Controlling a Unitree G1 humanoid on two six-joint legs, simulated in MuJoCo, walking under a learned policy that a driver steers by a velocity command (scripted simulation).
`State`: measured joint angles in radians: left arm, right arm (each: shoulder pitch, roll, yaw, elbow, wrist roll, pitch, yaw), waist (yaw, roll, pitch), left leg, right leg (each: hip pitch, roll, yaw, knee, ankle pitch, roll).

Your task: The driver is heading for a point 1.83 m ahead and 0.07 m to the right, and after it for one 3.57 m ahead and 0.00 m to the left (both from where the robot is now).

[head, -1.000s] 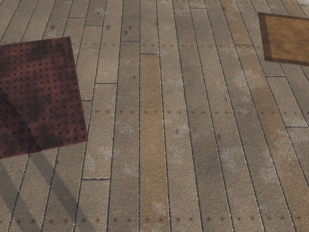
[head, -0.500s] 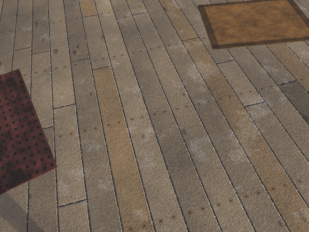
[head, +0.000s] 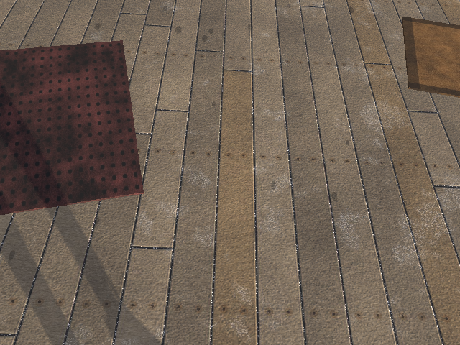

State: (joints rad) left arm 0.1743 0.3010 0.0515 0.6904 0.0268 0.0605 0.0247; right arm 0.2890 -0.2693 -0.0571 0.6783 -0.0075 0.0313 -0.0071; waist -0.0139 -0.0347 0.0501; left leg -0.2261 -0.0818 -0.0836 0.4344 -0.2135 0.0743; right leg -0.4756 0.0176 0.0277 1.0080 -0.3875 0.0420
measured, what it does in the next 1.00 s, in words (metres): walks ahead: right foot, then left foot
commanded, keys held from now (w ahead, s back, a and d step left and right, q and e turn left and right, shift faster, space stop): q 0.18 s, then no key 0.06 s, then w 0.30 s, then w+e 0.46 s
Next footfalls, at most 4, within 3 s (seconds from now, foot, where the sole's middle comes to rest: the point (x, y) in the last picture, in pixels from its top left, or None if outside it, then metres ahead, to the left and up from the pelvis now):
0.26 right None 0.07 -0.12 -0.78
0.70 left None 0.14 0.11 -0.78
1.18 right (248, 341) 0.48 -0.07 -0.78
1.76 left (225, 233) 0.82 -0.01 -0.78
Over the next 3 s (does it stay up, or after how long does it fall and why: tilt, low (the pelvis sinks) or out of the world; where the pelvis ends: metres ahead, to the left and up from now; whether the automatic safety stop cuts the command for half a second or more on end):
stays up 1.18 -0.07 0.00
